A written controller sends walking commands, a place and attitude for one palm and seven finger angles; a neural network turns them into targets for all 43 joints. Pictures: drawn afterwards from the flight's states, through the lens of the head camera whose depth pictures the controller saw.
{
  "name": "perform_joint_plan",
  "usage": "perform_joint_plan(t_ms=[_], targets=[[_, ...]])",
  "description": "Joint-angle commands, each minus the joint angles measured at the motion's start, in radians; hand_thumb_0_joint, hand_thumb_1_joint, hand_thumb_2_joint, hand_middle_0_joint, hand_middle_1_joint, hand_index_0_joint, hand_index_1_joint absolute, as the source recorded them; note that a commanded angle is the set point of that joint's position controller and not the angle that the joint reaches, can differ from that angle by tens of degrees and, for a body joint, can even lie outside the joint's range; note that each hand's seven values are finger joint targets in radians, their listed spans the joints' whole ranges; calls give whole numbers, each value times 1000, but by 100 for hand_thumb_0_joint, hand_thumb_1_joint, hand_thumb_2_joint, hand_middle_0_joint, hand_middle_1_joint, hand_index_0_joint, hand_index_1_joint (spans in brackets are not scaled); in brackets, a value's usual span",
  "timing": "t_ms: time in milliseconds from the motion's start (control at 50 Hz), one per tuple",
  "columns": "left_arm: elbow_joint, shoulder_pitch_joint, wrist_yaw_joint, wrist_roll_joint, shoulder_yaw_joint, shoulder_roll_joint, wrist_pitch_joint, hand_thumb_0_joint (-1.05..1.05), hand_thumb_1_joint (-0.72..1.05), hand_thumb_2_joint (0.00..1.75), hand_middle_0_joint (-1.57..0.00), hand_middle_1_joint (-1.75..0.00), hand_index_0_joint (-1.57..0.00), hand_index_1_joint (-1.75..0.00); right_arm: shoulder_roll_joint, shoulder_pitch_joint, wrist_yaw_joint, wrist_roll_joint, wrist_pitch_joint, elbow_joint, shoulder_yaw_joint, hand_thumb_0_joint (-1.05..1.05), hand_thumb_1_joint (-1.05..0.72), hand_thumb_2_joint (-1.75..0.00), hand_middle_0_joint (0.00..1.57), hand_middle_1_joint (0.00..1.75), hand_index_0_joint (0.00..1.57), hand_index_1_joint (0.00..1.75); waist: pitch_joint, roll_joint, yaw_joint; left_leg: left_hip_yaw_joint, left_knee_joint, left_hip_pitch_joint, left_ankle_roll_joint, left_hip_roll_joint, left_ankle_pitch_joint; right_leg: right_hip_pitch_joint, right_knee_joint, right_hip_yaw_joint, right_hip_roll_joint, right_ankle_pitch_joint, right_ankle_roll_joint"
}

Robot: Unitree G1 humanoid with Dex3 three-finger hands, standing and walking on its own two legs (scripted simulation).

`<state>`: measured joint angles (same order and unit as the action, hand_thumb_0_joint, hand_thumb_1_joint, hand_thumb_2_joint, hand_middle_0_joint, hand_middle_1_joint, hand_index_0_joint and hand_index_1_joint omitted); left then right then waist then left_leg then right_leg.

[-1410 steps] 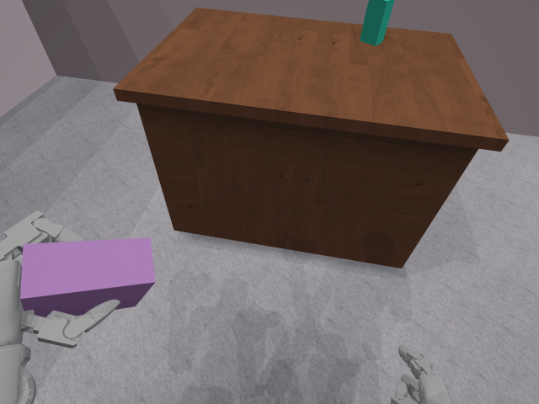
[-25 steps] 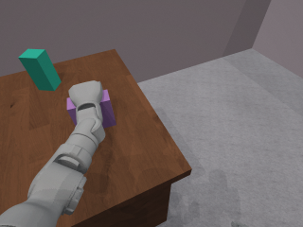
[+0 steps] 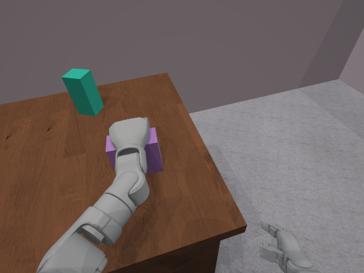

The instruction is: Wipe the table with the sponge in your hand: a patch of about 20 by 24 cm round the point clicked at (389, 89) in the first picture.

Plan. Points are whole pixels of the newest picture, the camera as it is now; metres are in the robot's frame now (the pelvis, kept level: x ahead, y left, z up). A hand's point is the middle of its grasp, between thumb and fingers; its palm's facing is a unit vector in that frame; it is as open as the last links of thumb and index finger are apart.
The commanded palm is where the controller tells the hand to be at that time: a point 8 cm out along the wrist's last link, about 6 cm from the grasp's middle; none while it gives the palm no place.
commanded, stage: wipe back along the third lane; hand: left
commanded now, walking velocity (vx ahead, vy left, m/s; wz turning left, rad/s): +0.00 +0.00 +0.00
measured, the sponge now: (138, 158) +0.37 +0.17 +0.05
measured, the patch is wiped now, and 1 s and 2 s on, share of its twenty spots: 1.00 1.00 1.00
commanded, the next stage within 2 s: slide back across to the middle lane in 0.84 s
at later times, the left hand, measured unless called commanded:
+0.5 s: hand (141, 166) +0.32 +0.14 +0.09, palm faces +0.10 -0.09 -0.99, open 9.5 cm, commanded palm +0.26 +0.12 +0.12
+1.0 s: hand (142, 183) +0.27 +0.12 +0.09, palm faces +0.14 -0.17 -0.98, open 9.5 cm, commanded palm +0.22 +0.12 +0.13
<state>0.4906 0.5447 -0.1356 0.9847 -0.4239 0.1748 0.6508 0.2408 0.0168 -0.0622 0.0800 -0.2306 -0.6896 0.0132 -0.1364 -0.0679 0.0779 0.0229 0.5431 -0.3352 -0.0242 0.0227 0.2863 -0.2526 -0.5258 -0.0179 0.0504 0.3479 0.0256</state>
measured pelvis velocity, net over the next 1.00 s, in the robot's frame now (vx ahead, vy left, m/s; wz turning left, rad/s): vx -0.03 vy -0.02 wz -0.03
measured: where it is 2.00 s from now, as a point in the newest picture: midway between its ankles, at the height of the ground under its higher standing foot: outside the picture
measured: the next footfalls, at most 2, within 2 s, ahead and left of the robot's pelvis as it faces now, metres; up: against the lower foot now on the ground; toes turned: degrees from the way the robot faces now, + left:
none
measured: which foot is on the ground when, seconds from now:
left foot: down 0.00-1.00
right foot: down 0.00-1.00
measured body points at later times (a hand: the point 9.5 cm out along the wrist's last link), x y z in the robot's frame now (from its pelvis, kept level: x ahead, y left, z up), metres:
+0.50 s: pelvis -0.01 -0.01 +0.00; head -0.04 -0.06 +0.45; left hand +0.31 +0.14 +0.15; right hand +0.22 -0.21 -0.09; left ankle -0.01 +0.14 -0.73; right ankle -0.05 -0.14 -0.73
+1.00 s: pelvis -0.03 -0.02 +0.00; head -0.07 -0.07 +0.44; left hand +0.26 +0.13 +0.15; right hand +0.21 -0.23 -0.08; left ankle -0.01 +0.14 -0.73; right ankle -0.05 -0.14 -0.73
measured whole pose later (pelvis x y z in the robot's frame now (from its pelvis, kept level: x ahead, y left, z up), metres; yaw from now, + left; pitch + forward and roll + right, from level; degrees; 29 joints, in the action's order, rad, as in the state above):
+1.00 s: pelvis -0.03 -0.02 +0.00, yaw -2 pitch -2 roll +1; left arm 0.02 0.14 -0.13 0.99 -0.42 0.21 0.60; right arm 0.25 0.01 -0.08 0.09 -0.22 -0.66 0.01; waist -0.10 -0.10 0.08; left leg 0.01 0.54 -0.25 -0.05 0.05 0.26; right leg -0.20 -0.58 0.00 0.02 0.35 0.00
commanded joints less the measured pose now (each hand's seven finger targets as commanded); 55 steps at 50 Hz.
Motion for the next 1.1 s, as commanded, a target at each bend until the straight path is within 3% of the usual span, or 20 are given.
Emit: perform_joint_plan(t_ms=[0, 80, 140, 180, 240, 280, 320, 380, 420, 480, 540, 620, 680, 720, 780, 860, 920, 980, 1040, 1080], targets=[[-180, 85, 57, -45, -8, -40, -1, 0, 10, 130, -120, -160, -120, -160, 100, 191, -12, 11, 38, 172, -26, 0, -90, -90, 20, 30, 20, 30, -192, 165, -26, -53, -2, 157, 48, -25, -457, 82, -1, -76, -64, -610, -87], [-290, -21, 65, -59, -13, -47, 3, 0, 10, 130, -120, -160, -120, -160, 91, 215, -25, 14, 39, 197, -28, 0, -90, -90, 20, 30, 20, 30, -215, 179, -18, -59, 6, 160, 48, -28, -486, 129, -12, -75, -58, -671, -84], [-322, -31, 60, -44, 0, -9, 24, 0, 10, 130, -120, -160, -120, -160, 93, 231, -25, 18, 37, 191, -18, 0, -90, -90, 20, 30, 20, 30, -163, 161, -11, -64, -10, 148, 44, -30, -415, 96, 2, -69, -64, -594, -84], [-358, -17, 64, -52, -17, -33, 31, 0, 10, 130, -120, -160, -120, -160, 88, 239, -26, 21, 40, 199, -22, 0, -90, -90, 20, 30, 20, 30, -172, 182, -20, -62, -12, 148, 46, -29, -411, 105, -2, -72, -64, -589, -83], [-344, -37, 62, -37, 15, 18, 38, 0, 10, 130, -120, -160, -120, -160, 96, 239, -17, 19, 44, 188, -16, 0, -90, -90, 20, 30, 20, 30, -153, 168, -7, -67, -16, 144, 45, -33, -372, 89, 4, -61, -67, -544, -83], [-365, -56, 66, -41, 5, -2, 34, 0, 10, 130, -120, -160, -120, -160, 89, 243, -21, 22, 47, 199, -20, 0, -90, -90, 20, 30, 20, 30, -164, 173, -9, -63, -16, 144, 45, -32, -375, 100, 1, -62, -67, -539, -84], [-371, -78, 66, -30, 16, 25, 33, 0, 10, 130, -120, -160, -120, -160, 93, 245, -20, 22, 49, 197, -18, 0, -90, -90, 20, 30, 20, 30, -148, 157, -4, -67, -17, 143, 44, -33, -350, 86, 4, -57, -67, -506, -82], [-390, -60, 73, -35, -16, -11, 28, 0, 10, 130, -120, -160, -120, -160, 88, 247, -22, 24, 51, 207, -20, 0, -90, -90, 20, 30, 20, 30, -148, 167, -15, -63, -23, 138, 47, -31, -325, 80, 7, -57, -68, -471, -83], [-384, -126, 66, -33, 16, 24, 26, 0, 10, 130, -120, -160, -120, -160, 93, 244, -24, 24, 55, 206, -20, 0, -90, -90, 20, 30, 20, 30, -133, 156, 3, -67, -25, 137, 46, -33, -306, 74, 11, -55, -71, -437, -83], [-437, -159, 67, -48, -3, 0, 19, 0, 10, 130, -120, -160, -120, -160, 88, 256, -31, 27, 56, 222, -23, 0, -90, -90, 20, 30, 20, 30, -135, 155, -1, -64, -28, 134, 46, -32, -303, 85, 13, -53, -70, -437, -82], [-442, -196, 61, -47, 22, 35, 14, 0, 10, 130, -120, -160, -120, -160, 92, 252, -28, 27, 58, 215, -22, 0, -90, -90, 20, 30, 20, 30, -90, 176, 3, -70, -35, 128, 47, -32, -261, 63, 33, -43, -72, -383, -75], [-433, -176, 56, -45, 9, 26, -2, 0, 10, 130, -120, -160, -120, -160, 92, 254, -21, 28, 63, 211, -24, 0, -90, -90, 20, 30, 20, 30, -55, 155, 0, -64, -51, 127, 47, -28, -200, 23, 49, -41, -75, -264, -78], [-464, -227, 54, -58, 2, 4, -17, 0, 10, 130, -120, -160, -120, -160, 83, 255, -28, 29, 67, 226, -29, 0, -90, -90, 20, 30, 20, 30, -88, 160, 4, -65, -48, 134, 50, -29, -228, 55, 45, -40, -75, -306, -79], [-473, -288, 48, -57, 8, 13, -18, 0, 10, 130, -120, -160, -120, -160, 88, 259, -32, 27, 66, 225, -28, 0, -90, -90, 20, 30, 20, 30, -66, 169, 14, -68, -46, 132, 49, -29, -222, 49, 47, -38, -75, -300, -77], [-529, -306, 51, -67, -11, -9, -26, 0, 10, 130, -120, -160, -120, -160, 81, 265, -37, 30, 65, 240, -30, 0, -90, -90, 20, 30, 20, 30, -76, 177, 5, -66, -45, 135, 50, -27, -238, 62, 48, -36, -74, -323, -75], [-563, -351, 49, -63, -2, 20, -35, 0, 10, 130, -120, -160, -120, -160, 85, 267, -36, 26, 64, 235, -28, 0, -90, -90, 20, 30, 20, 30, -38, 158, 10, -66, -41, 138, 51, -27, -224, 38, 58, -22, -75, -297, -75], [-531, -271, 44, -51, 0, 27, -48, 0, 10, 130, -120, -160, -120, -160, 89, 258, -22, 23, 65, 218, -29, 0, -90, -90, 20, 30, 20, 30, -6, 170, -4, -62, -48, 138, 51, -23, -182, -1, 69, -17, -79, -227, -76], [-582, -282, 33, -50, 83, 102, -62, 0, 10, 130, -120, -160, -120, -160, 90, 258, -12, 17, 70, 222, -31, 0, -90, -90, 20, 30, 20, 30, -73, 136, 18, -61, -50, 155, 51, -27, -212, 48, 61, -8, -77, -267, -81], [-612, -299, 30, -52, 81, 102, -65, 0, 10, 130, -120, -160, -120, -160, 84, 263, -7, 15, 70, 226, -26, 0, -90, -90, 20, 30, 20, 30, -63, 138, 19, -60, -49, 161, 51, -25, -238, 50, 57, -12, -76, -292, -80], [-650, -311, 29, -53, 131, 149, -68, 0, 10, 130, -120, -160, -120, -160, 87, 259, -4, 13, 71, 229, -29, 0, -90, -90, 20, 30, 20, 30, -85, 117, 24, -57, -49, 167, 49, -25, -258, 72, 54, -4, -76, -315, -85]])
